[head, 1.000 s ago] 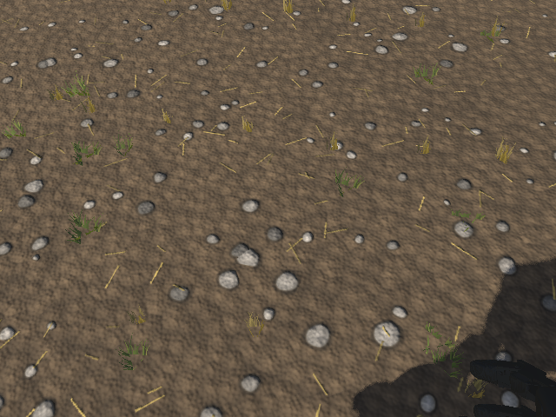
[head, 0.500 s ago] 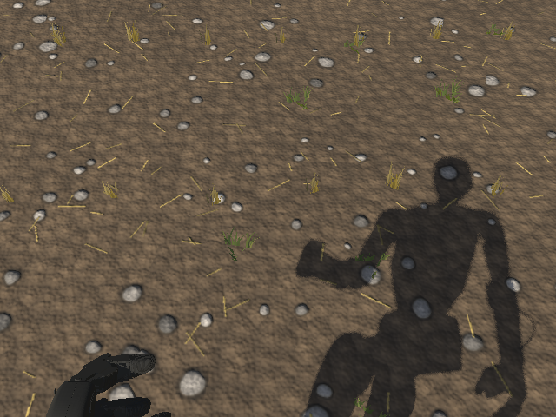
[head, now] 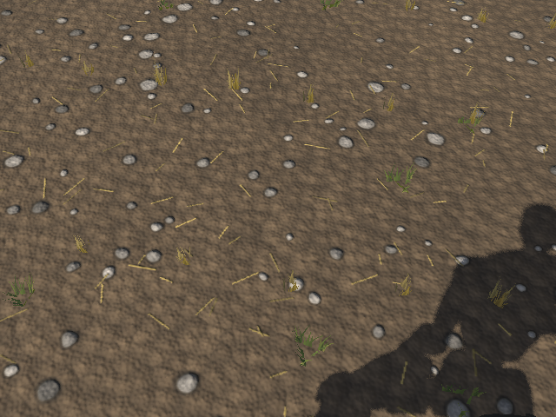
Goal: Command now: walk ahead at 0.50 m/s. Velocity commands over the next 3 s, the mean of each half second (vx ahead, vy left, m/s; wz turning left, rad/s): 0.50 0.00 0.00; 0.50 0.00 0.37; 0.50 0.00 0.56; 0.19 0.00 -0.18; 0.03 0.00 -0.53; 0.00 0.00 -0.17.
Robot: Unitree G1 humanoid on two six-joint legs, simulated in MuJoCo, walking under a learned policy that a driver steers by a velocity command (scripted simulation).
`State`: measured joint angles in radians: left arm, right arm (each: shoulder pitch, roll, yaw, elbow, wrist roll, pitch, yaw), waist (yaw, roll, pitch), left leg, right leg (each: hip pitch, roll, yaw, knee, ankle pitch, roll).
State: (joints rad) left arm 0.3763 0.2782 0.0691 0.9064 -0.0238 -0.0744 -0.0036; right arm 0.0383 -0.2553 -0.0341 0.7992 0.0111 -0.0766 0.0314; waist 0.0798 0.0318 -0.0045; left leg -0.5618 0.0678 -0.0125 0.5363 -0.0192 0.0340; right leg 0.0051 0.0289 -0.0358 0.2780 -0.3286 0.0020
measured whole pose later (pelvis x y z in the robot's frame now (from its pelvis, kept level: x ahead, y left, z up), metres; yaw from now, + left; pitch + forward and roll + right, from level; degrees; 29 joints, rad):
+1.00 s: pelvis +0.53 +0.00 +0.00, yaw +13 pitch +1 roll -3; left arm 0.30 0.26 0.08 0.93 0.01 -0.09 0.01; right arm 0.12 -0.26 -0.07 0.81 0.02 -0.02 0.03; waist 0.06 0.03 0.02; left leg -0.68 0.12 -0.02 0.74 0.01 0.03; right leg 0.04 0.01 -0.25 0.22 -0.27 -0.01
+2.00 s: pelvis +0.95 +0.19 +0.00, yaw +21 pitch +2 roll +0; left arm 0.18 0.30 0.08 0.78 -0.01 0.02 0.01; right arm 0.13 -0.28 -0.06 0.70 0.00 0.00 -0.05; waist 0.05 -0.01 0.04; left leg -0.46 -0.01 -0.12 0.71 -0.32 -0.06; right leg -0.38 0.10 0.15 0.45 -0.11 -0.04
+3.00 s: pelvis +0.97 +0.19 +0.00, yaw +0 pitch -1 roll +0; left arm 0.15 0.23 0.02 0.79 0.01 0.01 0.00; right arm 0.20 -0.25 -0.05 0.80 -0.02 0.00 -0.02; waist 0.00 -0.02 0.02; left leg -0.22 0.04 -0.01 0.51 -0.28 -0.03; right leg -0.23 0.05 0.02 0.51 -0.26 -0.03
